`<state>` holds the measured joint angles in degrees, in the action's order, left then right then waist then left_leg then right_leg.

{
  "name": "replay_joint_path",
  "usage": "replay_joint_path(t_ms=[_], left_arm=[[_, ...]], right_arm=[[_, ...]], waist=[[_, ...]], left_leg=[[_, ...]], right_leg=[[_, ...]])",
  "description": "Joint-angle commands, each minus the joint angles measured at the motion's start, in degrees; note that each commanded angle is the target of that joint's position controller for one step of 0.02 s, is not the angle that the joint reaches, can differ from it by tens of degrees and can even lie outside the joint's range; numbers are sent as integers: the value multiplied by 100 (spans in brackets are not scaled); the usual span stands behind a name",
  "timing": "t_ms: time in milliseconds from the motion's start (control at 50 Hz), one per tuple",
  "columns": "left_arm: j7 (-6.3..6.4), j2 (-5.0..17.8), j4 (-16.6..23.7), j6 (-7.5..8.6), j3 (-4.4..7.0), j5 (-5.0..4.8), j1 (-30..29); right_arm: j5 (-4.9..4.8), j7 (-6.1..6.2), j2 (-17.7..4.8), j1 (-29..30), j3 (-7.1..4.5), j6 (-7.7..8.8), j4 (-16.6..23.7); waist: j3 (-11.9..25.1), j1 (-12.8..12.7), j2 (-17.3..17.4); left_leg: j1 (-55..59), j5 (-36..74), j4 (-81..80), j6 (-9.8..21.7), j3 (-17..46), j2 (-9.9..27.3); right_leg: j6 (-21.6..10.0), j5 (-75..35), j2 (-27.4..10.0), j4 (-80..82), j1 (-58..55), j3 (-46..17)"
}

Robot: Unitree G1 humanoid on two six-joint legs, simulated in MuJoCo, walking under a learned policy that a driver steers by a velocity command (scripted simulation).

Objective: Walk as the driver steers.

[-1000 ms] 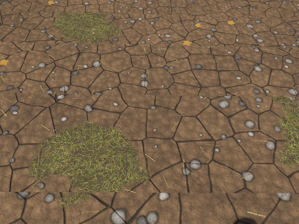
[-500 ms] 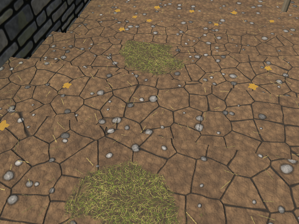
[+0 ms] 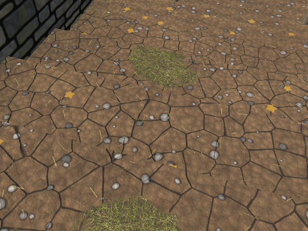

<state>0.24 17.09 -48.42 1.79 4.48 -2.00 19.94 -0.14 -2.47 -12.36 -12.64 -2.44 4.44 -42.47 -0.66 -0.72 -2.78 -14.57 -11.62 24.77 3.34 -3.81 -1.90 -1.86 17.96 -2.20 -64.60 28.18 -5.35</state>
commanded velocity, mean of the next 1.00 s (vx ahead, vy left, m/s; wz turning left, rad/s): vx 0.50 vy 0.00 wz -0.52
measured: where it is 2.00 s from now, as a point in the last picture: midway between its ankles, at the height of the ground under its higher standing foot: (230, 172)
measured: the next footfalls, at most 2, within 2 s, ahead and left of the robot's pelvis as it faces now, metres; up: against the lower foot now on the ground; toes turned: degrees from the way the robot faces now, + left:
right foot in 0.54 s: +0.41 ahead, -0.23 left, -0.19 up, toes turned -19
left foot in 0.90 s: +0.70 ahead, -0.13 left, -0.18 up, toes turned -35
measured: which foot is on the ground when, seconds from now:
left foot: down 0.00-0.52, up 0.54-0.88, down 0.90-1.00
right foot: up 0.00-0.52, down 0.54-0.92, up 0.94-1.00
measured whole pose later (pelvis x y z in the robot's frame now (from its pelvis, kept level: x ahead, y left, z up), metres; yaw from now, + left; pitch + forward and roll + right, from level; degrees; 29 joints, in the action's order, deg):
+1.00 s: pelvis +0.55 -0.16 -0.21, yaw -35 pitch +1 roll +0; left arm 0.9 15.8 -46.7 0.6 3.9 -1.9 18.2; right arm 0.2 -0.2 -13.3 -10.0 -3.2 5.7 -37.1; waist 1.4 -0.7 -1.7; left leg -25.3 -13.6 37.7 0.5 -0.1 -0.1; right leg -2.9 28.7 6.0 -64.7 20.9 -8.3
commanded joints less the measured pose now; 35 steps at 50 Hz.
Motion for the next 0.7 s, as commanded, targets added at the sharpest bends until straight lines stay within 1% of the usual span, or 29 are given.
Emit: replay_joint_path(t_ms=[20,40,60,80,100,120,140,160,180,200,240,280,360,380,400,440,460,480,500,520,540,560,580,600,620,640,660,680,700], left_arm=[[21,266,336,-71,126,73,279],[9,254,381,-100,133,90,209],[-29,251,311,-119,154,134,342],[-46,240,316,-148,164,125,318],[-34,376,450,-149,234,53,30],[-55,416,575,-95,268,-22,-424],[-87,379,643,-50,262,-20,-640],[-119,356,679,-20,278,-42,-767],[-156,308,779,11,260,17,-1062],[-175,221,805,20,232,92,-1156],[-289,140,891,20,201,143,-1292],[-393,96,1022,6,160,124,-1600],[-662,-46,1358,-68,41,107,-2381],[-745,-100,1384,-72,6,63,-2527],[-774,-194,1394,-49,-42,41,-2707],[-812,-225,1259,-8,-73,-9,-2609],[-765,-139,1079,-15,-38,32,-2252],[-700,17,805,-36,42,82,-1666],[-593,236,482,-78,190,102,-845],[-481,556,162,-80,330,168,-27],[-363,1007,-189,-94,370,264,652],[-305,1568,-134,84,345,414,882],[-293,1303,32,70,341,193,922],[-267,1016,71,-32,286,129,1001],[-204,1138,19,-81,300,69,652],[-170,874,414,22,162,115,-133],[-180,751,678,96,101,194,-861],[-156,652,687,114,72,212,-1206],[-118,635,724,147,66,196,-1317]], right_arm=[[33,54,-747,-311,-272,136,30],[37,81,-793,-344,-292,142,-36],[146,92,-941,-461,-344,185,-106],[105,126,-928,-510,-346,196,-172],[68,143,-911,-484,-316,232,-131],[16,238,-798,-584,-296,276,-238],[2,291,-753,-773,-283,296,-341],[25,340,-810,-785,-295,303,-380],[13,421,-846,-904,-317,295,-455],[21,477,-806,-1014,-297,251,-503],[42,536,-841,-1195,-289,210,-577],[3,583,-827,-1360,-267,189,-599],[41,622,-791,-1867,-240,71,-558],[-6,680,-725,-2009,-222,1,-615],[-14,671,-667,-1984,-178,-39,-580],[-61,635,-785,-1813,-172,-130,-480],[-76,631,-906,-1715,-188,-160,-418],[-96,612,-1007,-1822,-206,-180,-459],[-98,567,-1074,-1900,-219,-163,-583],[-256,489,-1162,-1512,-241,-97,-536],[-177,467,-892,-1470,-270,-5,-596],[-89,333,-574,-2143,-90,177,-241],[-165,291,-979,-1857,-92,287,48],[-233,265,-1085,-1442,-81,339,177],[-275,314,-859,-1138,-46,346,273],[-273,382,-1067,-963,-152,330,226],[-160,478,-1030,-878,-184,167,173],[-2,517,-793,-966,-166,59,133],[108,516,-724,-895,-153,47,199]], waist=[[133,42,648],[85,30,520],[255,22,323],[253,23,358],[41,31,413],[-168,98,670],[-288,185,694],[-546,137,647],[-615,215,704],[-484,275,557],[-515,347,557],[-643,446,652],[-921,895,510],[-974,960,474],[-958,992,469],[-924,923,481],[-787,762,510],[-414,549,525],[128,155,579],[255,-580,332],[156,-790,-861],[1669,-367,-1533],[2848,-734,-1229],[2745,-744,-212],[2316,-360,160],[1762,-27,795],[912,263,833],[496,528,713],[268,585,494]], left_leg=[[865,1623,-1342,1052,1352,1692],[889,1954,-1360,1052,1158,1712],[965,2212,-1089,1099,1044,1792],[986,2242,-1083,1076,898,1798],[927,1653,-1209,932,661,1611],[1229,1068,-1234,705,733,1693],[1433,953,-1187,634,729,1732],[1125,788,-1296,555,348,1528],[1038,750,-1114,520,232,1535],[1043,640,-882,511,55,1504],[885,477,-410,476,-88,1602],[1001,441,-33,454,-68,1768],[1734,294,948,233,-85,2039],[1593,299,1169,176,-160,2113],[1367,234,1349,122,-318,2055],[940,483,1737,-39,-532,1995],[818,1007,2237,-153,-721,1873],[883,1642,3057,-190,-772,1814],[696,2458,4171,-182,-695,1719],[82,2120,5928,-458,-844,1385],[-1944,-3268,8787,-751,-774,522],[-3773,-4059,9730,-812,476,468],[-4075,-3661,9306,-912,1101,638],[-4334,-3082,8272,-639,1181,881],[-4553,-2745,8208,-644,891,904],[-4271,-1236,6838,-525,1177,1006],[-3580,-918,6075,-629,1143,1048],[-2797,-799,5170,-858,1158,1163],[-2199,-725,4353,-979,1040,1172]], right_leg=[[45,-444,-334,58,956,-386],[95,-630,-333,172,1086,-437],[94,-1098,-317,-31,1083,-409],[84,-1298,-322,-83,1247,-443],[57,-1685,-261,286,1415,-430],[-4,-1973,-343,632,1825,-706],[-54,-2196,-307,851,2100,-772],[-58,-2651,-237,1473,1980,-662],[-9,-3177,-201,1781,1889,-594],[1,-3524,-123,2030,1715,-454],[-98,-4081,-67,2242,1554,-353],[-192,-4184,-26,2308,1722,-348],[-199,-4065,-64,2838,2491,-72],[-229,-4322,-108,2924,2334,-55],[-226,-4426,-98,3096,1996,205],[-226,-4362,-64,3392,1123,494],[-238,-4389,15,3668,417,648],[-267,-4536,118,3786,-401,757],[-422,-4728,236,3816,-1707,838],[-683,-5302,168,4757,-2802,928],[-1233,-6582,-424,4494,-4539,60],[-1893,-9036,-1347,1899,-6905,-980],[-2571,-8164,-1732,2109,-7239,-1675],[-2403,-5190,-1682,2991,-6720,-1990],[-2397,-2774,-1714,3670,-5769,-2765],[-2187,-1686,-1905,4064,-4210,-3141],[-2141,-2378,-1798,4348,-2545,-3009],[-2030,-2596,-1430,4438,-1322,-2546],[-1921,-2792,-1119,4535,-562,-2177]])
Keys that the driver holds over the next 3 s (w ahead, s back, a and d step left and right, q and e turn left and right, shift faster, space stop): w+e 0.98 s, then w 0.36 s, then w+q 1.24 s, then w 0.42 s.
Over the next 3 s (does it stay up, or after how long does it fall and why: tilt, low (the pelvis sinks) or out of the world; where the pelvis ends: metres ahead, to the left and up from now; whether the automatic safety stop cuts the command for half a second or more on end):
stays up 1.42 -0.52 -0.38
